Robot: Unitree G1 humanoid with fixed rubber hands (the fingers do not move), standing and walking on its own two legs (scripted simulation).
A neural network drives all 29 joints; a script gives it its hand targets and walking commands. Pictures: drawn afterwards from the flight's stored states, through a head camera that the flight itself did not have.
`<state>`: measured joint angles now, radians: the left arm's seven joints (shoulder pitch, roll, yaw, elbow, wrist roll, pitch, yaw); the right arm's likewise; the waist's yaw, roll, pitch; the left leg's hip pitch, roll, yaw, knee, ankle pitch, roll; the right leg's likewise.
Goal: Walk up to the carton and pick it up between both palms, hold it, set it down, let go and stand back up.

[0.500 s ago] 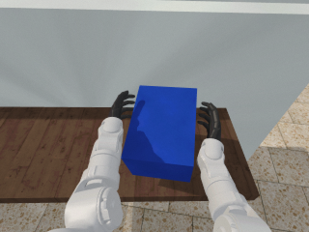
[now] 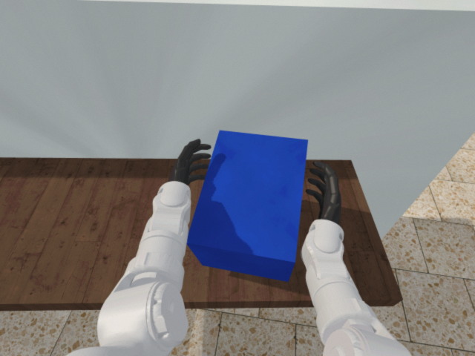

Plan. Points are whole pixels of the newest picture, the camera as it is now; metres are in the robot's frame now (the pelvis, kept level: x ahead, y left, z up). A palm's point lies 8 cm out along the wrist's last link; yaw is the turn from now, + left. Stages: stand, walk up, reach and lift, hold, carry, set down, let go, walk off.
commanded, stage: set down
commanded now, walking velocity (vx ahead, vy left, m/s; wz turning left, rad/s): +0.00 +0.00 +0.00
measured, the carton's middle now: (253, 204) +0.40 -0.02 +0.00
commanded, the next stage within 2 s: none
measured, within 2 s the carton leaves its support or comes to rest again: neither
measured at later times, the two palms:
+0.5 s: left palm (180, 184) +0.42 +0.12 +0.04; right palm (316, 220) +0.35 -0.13 +0.02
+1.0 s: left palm (188, 184) +0.44 +0.11 +0.02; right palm (316, 225) +0.35 -0.14 +0.00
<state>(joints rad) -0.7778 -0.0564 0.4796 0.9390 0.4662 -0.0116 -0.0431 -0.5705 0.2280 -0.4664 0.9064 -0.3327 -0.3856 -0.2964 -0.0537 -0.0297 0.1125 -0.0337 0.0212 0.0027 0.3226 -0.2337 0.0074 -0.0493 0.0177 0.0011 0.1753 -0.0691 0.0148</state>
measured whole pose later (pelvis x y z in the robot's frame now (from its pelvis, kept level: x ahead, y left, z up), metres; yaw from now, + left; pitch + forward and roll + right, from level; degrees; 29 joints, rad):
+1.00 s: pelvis +0.01 +0.01 +0.00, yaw +0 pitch +5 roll -2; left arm -0.88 -0.02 0.53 1.14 0.51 -0.19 -0.03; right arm -0.57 0.26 -0.62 0.98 -0.45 -0.52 -0.32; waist -0.05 -0.03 0.10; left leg -0.21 0.02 0.00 0.37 -0.26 0.01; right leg -0.21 0.02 0.00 0.19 -0.07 0.02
